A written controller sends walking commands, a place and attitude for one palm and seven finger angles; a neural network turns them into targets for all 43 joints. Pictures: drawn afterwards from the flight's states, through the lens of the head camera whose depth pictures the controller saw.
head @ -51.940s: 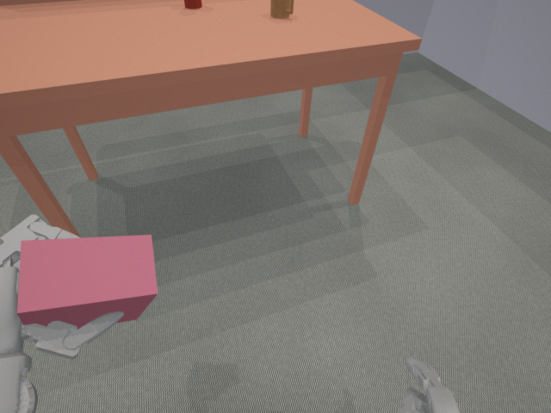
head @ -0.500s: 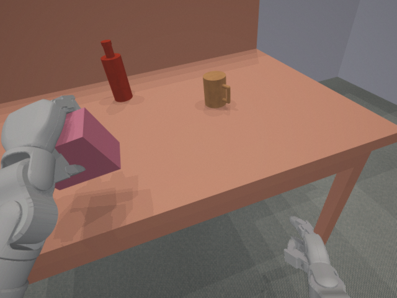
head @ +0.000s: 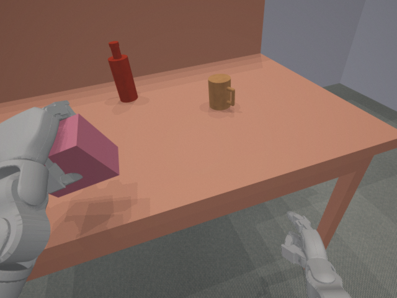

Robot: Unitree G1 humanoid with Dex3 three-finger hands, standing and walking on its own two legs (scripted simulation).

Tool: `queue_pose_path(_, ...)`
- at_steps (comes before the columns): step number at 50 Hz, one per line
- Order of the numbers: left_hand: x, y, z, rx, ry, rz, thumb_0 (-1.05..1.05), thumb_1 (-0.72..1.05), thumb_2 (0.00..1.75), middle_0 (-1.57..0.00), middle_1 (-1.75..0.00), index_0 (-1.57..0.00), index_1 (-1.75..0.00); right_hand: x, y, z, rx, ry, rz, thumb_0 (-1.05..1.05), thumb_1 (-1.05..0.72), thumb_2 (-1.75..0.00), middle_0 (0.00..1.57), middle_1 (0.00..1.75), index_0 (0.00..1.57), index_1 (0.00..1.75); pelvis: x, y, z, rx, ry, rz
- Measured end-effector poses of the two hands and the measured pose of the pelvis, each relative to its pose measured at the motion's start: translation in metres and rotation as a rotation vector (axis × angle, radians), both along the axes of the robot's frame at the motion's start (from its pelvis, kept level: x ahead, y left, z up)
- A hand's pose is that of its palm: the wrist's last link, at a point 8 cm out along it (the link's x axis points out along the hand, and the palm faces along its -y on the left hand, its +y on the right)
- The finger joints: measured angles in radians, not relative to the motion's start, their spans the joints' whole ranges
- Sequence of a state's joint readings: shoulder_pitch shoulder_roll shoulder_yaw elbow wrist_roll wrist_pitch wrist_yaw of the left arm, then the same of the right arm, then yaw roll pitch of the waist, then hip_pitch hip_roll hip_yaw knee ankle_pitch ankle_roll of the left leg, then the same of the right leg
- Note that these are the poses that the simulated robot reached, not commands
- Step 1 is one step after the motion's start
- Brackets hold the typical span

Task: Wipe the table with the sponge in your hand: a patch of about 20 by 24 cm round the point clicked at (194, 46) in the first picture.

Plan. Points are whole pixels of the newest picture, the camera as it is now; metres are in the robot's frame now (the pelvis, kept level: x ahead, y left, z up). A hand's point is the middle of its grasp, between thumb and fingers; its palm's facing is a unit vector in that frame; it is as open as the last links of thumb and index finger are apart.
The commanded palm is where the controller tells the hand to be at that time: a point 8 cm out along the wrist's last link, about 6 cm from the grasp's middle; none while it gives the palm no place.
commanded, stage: bring the sponge back beside the body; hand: left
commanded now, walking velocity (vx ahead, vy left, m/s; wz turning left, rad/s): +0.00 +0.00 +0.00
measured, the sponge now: (74, 163) +0.24 +0.28 +0.20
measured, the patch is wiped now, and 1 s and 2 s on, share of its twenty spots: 1.00 1.00 1.00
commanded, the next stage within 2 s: step back with the hand held close in 0.84 s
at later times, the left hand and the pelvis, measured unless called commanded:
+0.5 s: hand (49, 160) +0.20 +0.28 +0.24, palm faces +0.45 -0.19 -0.87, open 10.0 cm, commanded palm +0.14 +0.28 +0.31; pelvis +0.00 +0.00 +0.00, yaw -1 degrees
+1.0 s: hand (52, 159) +0.20 +0.27 +0.25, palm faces +0.48 -0.33 -0.82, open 10.0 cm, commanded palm +0.15 +0.28 +0.29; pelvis -0.01 +0.00 +0.00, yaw +0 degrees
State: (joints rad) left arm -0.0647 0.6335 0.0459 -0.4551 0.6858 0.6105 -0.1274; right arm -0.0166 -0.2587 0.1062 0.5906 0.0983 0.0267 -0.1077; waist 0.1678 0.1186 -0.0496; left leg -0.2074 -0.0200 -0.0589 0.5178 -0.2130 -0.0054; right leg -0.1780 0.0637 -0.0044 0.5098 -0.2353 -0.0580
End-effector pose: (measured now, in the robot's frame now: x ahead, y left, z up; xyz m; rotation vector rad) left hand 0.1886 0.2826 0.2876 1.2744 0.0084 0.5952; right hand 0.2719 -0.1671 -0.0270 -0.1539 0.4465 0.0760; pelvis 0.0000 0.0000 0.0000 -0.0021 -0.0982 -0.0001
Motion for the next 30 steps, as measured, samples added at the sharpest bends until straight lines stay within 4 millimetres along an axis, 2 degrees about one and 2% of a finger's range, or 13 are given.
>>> queue_pose_path(7,-0.002,0.0,-0.003,-0.015,-0.004,-0.009,-0.01,-0.5,1.07,-0.73,-1.35,-0.76,-1.32,-0.004,0.001,0.0,0.006,-0.005,-0.002,0.01,-0.91,-0.9,0.2,0.3,0.2,0.3,-0.001,0.001,0.0,-0.001,0.0,-0.004)
queue_pose_path(12,-0.009,-0.004,-0.003,-0.011,-0.016,-0.032,-0.01,-0.5,1.07,-0.73,-1.35,-0.76,-1.32,-0.006,-0.001,-0.001,0.001,0.002,-0.004,0.01,-0.91,-0.9,0.2,0.3,0.2,0.3,0.0,0.002,0.0,-0.001,-0.002,-0.009)
queue_pose_path(20,-0.021,0.0,-0.001,-0.013,-0.035,-0.016,-0.01,-0.5,1.07,-0.73,-1.35,-0.76,-1.32,-0.007,-0.003,-0.002,-0.006,0.008,-0.009,0.01,-0.91,-0.9,0.2,0.3,0.2,0.3,-0.001,0.003,0.0,-0.003,-0.007,-0.009)
queue_pose_path(30,-0.031,-0.002,-0.002,-0.021,-0.057,-0.026,-0.01,-0.5,1.07,-0.73,-1.35,-0.76,-1.32,-0.005,0.002,0.002,-0.004,-0.013,-0.001,0.01,-0.91,-0.9,0.2,0.3,0.2,0.3,-0.002,0.004,0.0,-0.003,-0.016,-0.008)
